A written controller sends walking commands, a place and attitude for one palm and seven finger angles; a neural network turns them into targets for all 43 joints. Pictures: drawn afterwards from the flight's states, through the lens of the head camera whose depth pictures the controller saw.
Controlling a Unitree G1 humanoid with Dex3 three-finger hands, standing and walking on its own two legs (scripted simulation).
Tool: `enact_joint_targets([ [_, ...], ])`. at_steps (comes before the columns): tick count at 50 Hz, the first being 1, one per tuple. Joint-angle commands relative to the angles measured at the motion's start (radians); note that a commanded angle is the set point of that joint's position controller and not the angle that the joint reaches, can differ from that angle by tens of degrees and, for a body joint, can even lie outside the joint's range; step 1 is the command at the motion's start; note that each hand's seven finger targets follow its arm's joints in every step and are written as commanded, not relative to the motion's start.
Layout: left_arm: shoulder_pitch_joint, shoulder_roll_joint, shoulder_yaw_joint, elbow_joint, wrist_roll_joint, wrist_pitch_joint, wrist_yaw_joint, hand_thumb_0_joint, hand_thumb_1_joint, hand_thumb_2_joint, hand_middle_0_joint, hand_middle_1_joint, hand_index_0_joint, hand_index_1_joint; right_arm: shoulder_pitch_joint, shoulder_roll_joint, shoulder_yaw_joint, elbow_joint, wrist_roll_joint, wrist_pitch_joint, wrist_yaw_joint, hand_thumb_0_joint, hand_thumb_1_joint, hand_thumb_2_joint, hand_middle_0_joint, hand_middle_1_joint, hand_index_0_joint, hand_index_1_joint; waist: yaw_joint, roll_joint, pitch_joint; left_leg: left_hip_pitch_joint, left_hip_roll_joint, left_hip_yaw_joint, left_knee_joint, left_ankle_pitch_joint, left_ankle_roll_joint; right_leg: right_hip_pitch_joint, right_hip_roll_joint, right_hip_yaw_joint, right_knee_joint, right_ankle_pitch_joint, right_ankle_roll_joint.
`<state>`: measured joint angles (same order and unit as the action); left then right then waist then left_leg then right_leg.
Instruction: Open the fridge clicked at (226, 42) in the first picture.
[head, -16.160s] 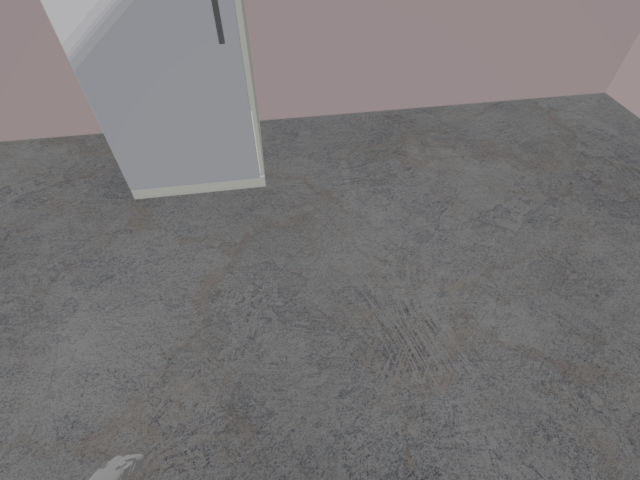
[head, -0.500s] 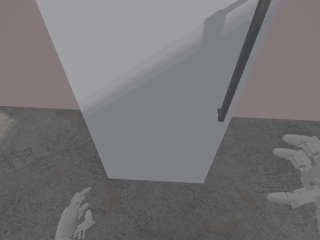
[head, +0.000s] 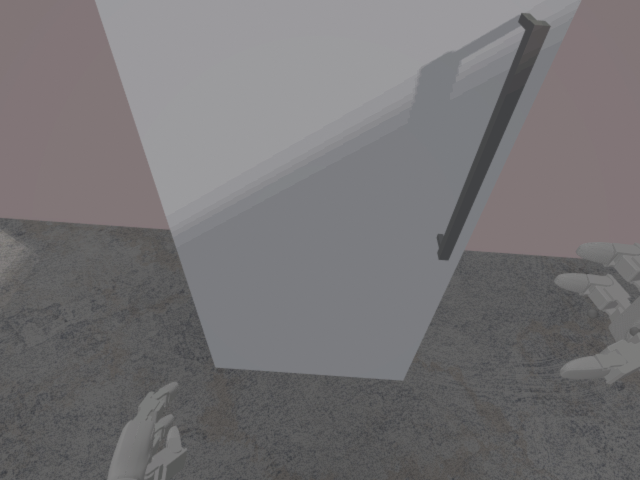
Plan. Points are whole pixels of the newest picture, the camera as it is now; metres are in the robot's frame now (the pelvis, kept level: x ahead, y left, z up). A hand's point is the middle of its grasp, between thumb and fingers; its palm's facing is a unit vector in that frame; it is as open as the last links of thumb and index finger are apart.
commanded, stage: raise the hand to about handle height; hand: right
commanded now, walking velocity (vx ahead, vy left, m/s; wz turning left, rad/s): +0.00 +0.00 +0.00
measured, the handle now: (476, 161) +0.53 -0.21 +0.15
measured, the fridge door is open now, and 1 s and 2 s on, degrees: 0 0 0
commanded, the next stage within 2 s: move the hooked fingers beside the handle in 0.38 s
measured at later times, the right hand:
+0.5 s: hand (578, 322) +0.27 -0.26 +0.13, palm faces +0.09 +1.00 -0.04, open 14.0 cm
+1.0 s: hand (551, 270) +0.35 -0.26 +0.13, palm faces +0.08 +1.00 -0.02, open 13.9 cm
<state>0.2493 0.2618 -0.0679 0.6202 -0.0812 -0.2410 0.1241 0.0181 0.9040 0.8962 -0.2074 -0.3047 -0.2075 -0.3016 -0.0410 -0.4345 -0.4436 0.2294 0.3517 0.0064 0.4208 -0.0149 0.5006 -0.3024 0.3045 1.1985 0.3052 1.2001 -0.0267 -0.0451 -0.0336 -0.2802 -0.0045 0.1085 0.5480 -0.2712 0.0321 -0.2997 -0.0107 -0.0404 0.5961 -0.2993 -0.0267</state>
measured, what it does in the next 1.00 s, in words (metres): stands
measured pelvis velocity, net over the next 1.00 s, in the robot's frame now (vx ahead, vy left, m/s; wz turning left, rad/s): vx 0.00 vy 0.00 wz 0.03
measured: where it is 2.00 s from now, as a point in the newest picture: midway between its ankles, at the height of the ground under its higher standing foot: outside the picture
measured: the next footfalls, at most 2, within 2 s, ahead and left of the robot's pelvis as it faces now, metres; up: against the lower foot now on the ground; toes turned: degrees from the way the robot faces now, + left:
none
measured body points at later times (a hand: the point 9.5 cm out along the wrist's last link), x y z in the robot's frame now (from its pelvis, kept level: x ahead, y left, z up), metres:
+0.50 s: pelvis +0.00 +0.01 +0.00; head -0.01 +0.02 +0.45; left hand +0.17 +0.24 -0.07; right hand +0.26 -0.32 +0.13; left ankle +0.01 +0.10 -0.73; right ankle +0.01 -0.10 -0.73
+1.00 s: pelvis +0.00 +0.00 +0.00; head +0.01 +0.01 +0.45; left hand +0.14 +0.25 -0.09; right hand +0.34 -0.32 +0.13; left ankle +0.01 +0.10 -0.73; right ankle +0.01 -0.10 -0.73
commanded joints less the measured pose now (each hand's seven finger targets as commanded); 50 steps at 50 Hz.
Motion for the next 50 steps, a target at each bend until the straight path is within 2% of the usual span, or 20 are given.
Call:
enact_joint_targets([
  [1, -0.102, 0.127, 0.059, -0.164, 0.004, -0.054, 0.003, 0.0, 0.9, 0.9, -0.2, -0.3, -0.2, -0.3, -0.197, -0.232, -0.073, -0.199, 0.016, -0.058, -0.006, 0.0, 0.5, -0.3, 0.3, 1.2, 0.3, 1.2, -0.01, -0.035, -0.149, 0.037, 0.01, -0.068, -0.085, 0.14, -0.013, 0.06, 0.002, 0.071, -0.101, 0.16, -0.001],
  [2, -0.099, 0.127, 0.059, -0.164, 0.005, -0.052, 0.001, 0.0, 0.9, 0.9, -0.2, -0.3, -0.2, -0.3, -0.202, -0.239, -0.074, -0.21, 0.016, -0.062, -0.011, 0.0, 0.5, -0.3, 0.3, 1.2, 0.3, 1.2, -0.011, -0.014, -0.138, 0.049, 0.009, -0.071, -0.088, 0.139, -0.012, 0.054, -0.001, 0.07, -0.099, 0.163, -0.002],
  [6, -0.1, 0.122, 0.061, -0.165, 0.008, -0.056, 0.005, 0.0, 0.9, 0.9, -0.2, -0.3, -0.2, -0.3, -0.233, -0.269, -0.107, -0.266, 0.008, -0.101, -0.037, 0.0, 0.5, -0.3, 0.3, 1.2, 0.3, 1.2, -0.011, -0.034, -0.177, 0.064, 0.009, -0.075, -0.089, 0.133, -0.015, 0.072, 0.002, 0.066, -0.107, 0.16, -0.004],
  [7, -0.098, 0.122, 0.062, -0.161, 0.012, -0.055, 0.005, 0.0, 0.9, 0.9, -0.2, -0.3, -0.2, -0.3, -0.224, -0.286, -0.121, -0.263, 0.011, -0.107, -0.041, 0.0, 0.5, -0.3, 0.3, 1.2, 0.3, 1.2, -0.013, -0.003, -0.172, 0.082, 0.01, -0.084, -0.093, 0.145, -0.016, 0.064, -0.001, 0.061, -0.101, 0.17, -0.006],
  [11, -0.101, 0.118, 0.06, -0.148, 0.007, -0.06, 0.01, 0.0, 0.9, 0.9, -0.2, -0.3, -0.2, -0.3, -0.228, -0.254, -0.101, -0.251, 0.008, -0.122, -0.04, 0.0, 0.5, -0.3, 0.3, 1.2, 0.3, 1.2, -0.005, -0.063, -0.164, 0.066, 0.01, -0.082, -0.093, 0.151, -0.015, 0.082, 0.003, 0.056, -0.107, 0.164, -0.005],
  [17, -0.098, 0.128, 0.062, -0.144, 0.002, -0.053, 0.012, 0.0, 0.9, 0.9, -0.2, -0.3, -0.2, -0.3, -0.209, -0.222, -0.058, -0.177, 0.013, -0.077, -0.009, 0.0, 0.5, -0.3, 0.3, 1.2, 0.3, 1.2, 0.004, -0.017, -0.116, 0.054, 0.014, -0.092, -0.11, 0.115, -0.02, 0.049, 0.0, 0.057, -0.104, 0.126, -0.006],
  [22, -0.106, 0.125, 0.063, -0.154, 0.006, -0.054, 0.009, 0.0, 0.9, 0.9, -0.2, -0.3, -0.2, -0.3, -0.214, -0.254, -0.095, -0.21, 0.021, -0.088, -0.016, 0.0, 0.5, -0.3, 0.3, 1.2, 0.3, 1.2, -0.007, 0.016, -0.153, 0.078, 0.014, -0.094, -0.101, 0.143, -0.021, 0.05, 0.001, 0.058, -0.097, 0.155, -0.007],
  [24, -0.109, 0.12, 0.064, -0.155, 0.006, -0.055, 0.009, 0.0, 0.9, 0.9, -0.2, -0.3, -0.2, -0.3, -0.222, -0.262, -0.108, -0.233, 0.021, -0.104, -0.022, 0.0, 0.5, -0.3, 0.3, 1.2, 0.3, 1.2, -0.008, -0.011, -0.181, 0.087, 0.015, -0.095, -0.096, 0.147, -0.021, 0.062, 0.005, 0.055, -0.1, 0.156, -0.007],
  [26, -0.104, 0.12, 0.06, -0.147, 0.004, -0.054, 0.012, 0.0, 0.9, 0.9, -0.2, -0.3, -0.2, -0.3, -0.251, -0.248, -0.092, -0.217, 0.014, -0.113, -0.028, 0.0, 0.5, -0.3, 0.3, 1.2, 0.3, 1.2, 0.001, -0.038, -0.148, 0.051, 0.009, -0.082, -0.098, 0.128, -0.02, 0.065, 0.004, 0.055, -0.107, 0.14, -0.004],
  [27, -0.1, 0.122, 0.06, -0.14, 0.004, -0.05, 0.013, 0.0, 0.9, 0.9, -0.2, -0.3, -0.2, -0.3, -0.283, -0.249, -0.082, -0.202, 0.015, -0.113, -0.032, 0.0, 0.5, -0.3, 0.3, 1.2, 0.3, 1.2, 0.008, -0.017, -0.129, 0.05, 0.01, -0.09, -0.104, 0.119, -0.02, 0.054, 0.001, 0.055, -0.103, 0.132, -0.004],
  [31, -0.091, 0.128, 0.059, -0.126, 0.001, -0.05, 0.024, 0.0, 0.9, 0.9, -0.2, -0.3, -0.2, -0.3, -0.376, -0.235, -0.043, -0.129, -0.008, -0.105, -0.033, 0.0, 0.5, -0.3, 0.3, 1.2, 0.3, 1.2, 0.03, -0.053, -0.106, -0.001, 0.01, -0.084, -0.111, 0.053, -0.018, 0.057, 0.003, 0.064, -0.115, 0.076, -0.003],
  [32, -0.084, 0.131, 0.06, -0.121, 0.0, -0.044, 0.026, 0.0, 0.9, 0.9, -0.2, -0.3, -0.2, -0.3, -0.402, -0.241, -0.034, -0.101, -0.011, -0.099, -0.031, 0.0, 0.5, -0.3, 0.3, 1.2, 0.3, 1.2, 0.036, -0.012, -0.092, -0.001, 0.011, -0.088, -0.118, 0.041, -0.02, 0.045, -0.002, 0.061, -0.112, 0.067, -0.005],
  [34, -0.082, 0.134, 0.061, -0.117, -0.001, -0.044, 0.03, 0.0, 0.9, 0.9, -0.2, -0.3, -0.2, -0.3, -0.467, -0.243, -0.017, -0.069, -0.023, -0.098, -0.026, 0.0, 0.5, -0.3, 0.3, 1.2, 0.3, 1.2, 0.043, -0.03, -0.114, -0.009, 0.013, -0.089, -0.112, 0.035, -0.019, 0.051, 0.002, 0.067, -0.111, 0.06, -0.006],
  [37, -0.076, 0.135, 0.059, -0.122, 0.003, -0.042, 0.028, 0.0, 0.9, 0.9, -0.2, -0.3, -0.2, -0.3, -0.507, -0.246, -0.003, -0.066, -0.028, -0.112, -0.026, 0.0, 0.5, -0.3, 0.3, 1.2, 0.3, 1.2, 0.034, -0.039, -0.173, 0.015, 0.011, -0.082, -0.096, 0.064, -0.012, 0.069, 0.0, 0.072, -0.108, 0.09, -0.004],
  [41, -0.064, 0.134, 0.059, -0.12, 0.004, -0.033, 0.023, 0.0, 0.9, 0.9, -0.2, -0.3, -0.2, -0.3, -0.514, -0.277, -0.041, 0.0, -0.032, -0.123, -0.04, 0.0, 0.5, -0.3, 0.3, 1.2, 0.3, 1.2, 0.024, -0.017, -0.211, 0.033, 0.011, -0.083, -0.082, 0.113, -0.014, 0.059, 0.003, 0.068, -0.103, 0.124, -0.003],
  [42, -0.054, 0.137, 0.062, -0.118, 0.006, -0.026, 0.019, 0.0, 0.9, 0.9, -0.2, -0.3, -0.2, -0.3, -0.505, -0.304, -0.065, 0.018, -0.03, -0.125, -0.044, 0.0, 0.5, -0.3, 0.3, 1.2, 0.3, 1.2, 0.017, 0.023, -0.219, 0.057, 0.011, -0.085, -0.08, 0.129, -0.014, 0.044, 0.0, 0.065, -0.098, 0.139, -0.004],
  [45, -0.046, 0.136, 0.064, -0.125, 0.007, -0.012, 0.008, 0.0, 0.9, 0.9, -0.2, -0.3, -0.2, -0.3, -0.462, -0.333, -0.108, 0.06, -0.043, -0.121, -0.055, 0.0, 0.5, -0.3, 0.3, 1.2, 0.3, 1.2, -0.002, -0.028, -0.226, 0.068, 0.012, -0.08, -0.063, 0.192, -0.01, 0.035, 0.002, 0.056, -0.102, 0.189, 0.0],
  [46, -0.047, 0.134, 0.063, -0.133, 0.008, -0.01, 0.004, 0.0, 0.9, 0.9, -0.2, -0.3, -0.2, -0.3, -0.474, -0.306, -0.085, 0.042, -0.043, -0.124, -0.054, 0.0, 0.5, -0.3, 0.3, 1.2, 0.3, 1.2, 0.002, -0.045, -0.233, 0.069, 0.013, -0.08, -0.058, 0.218, -0.01, 0.041, 0.004, 0.053, -0.1, 0.211, 0.001],
  [47, -0.036, 0.138, 0.067, -0.135, 0.009, -0.004, -0.001, 0.0, 0.9, 0.9, -0.2, -0.3, -0.2, -0.3, -0.45, -0.326, -0.1, 0.057, -0.042, -0.122, -0.053, 0.0, 0.5, -0.3, 0.3, 1.2, 0.3, 1.2, -0.005, -0.008, -0.235, 0.087, 0.01, -0.079, -0.054, 0.238, -0.008, 0.032, -0.001, 0.052, -0.094, 0.23, -0.001],
  [50, -0.024, 0.142, 0.073, -0.137, 0.007, 0.009, -0.004, 0.0, 0.9, 0.9, -0.2, -0.3, -0.2, -0.3, -0.469, -0.331, -0.106, 0.061, -0.045, -0.126, -0.044, 0.0, 0.5, -0.3, 0.3, 1.2, 0.3, 1.2, 0.005, -0.031, -0.234, 0.067, 0.007, -0.079, -0.05, 0.262, -0.009, 0.039, -0.001, 0.047, -0.092, 0.246, -0.001],
])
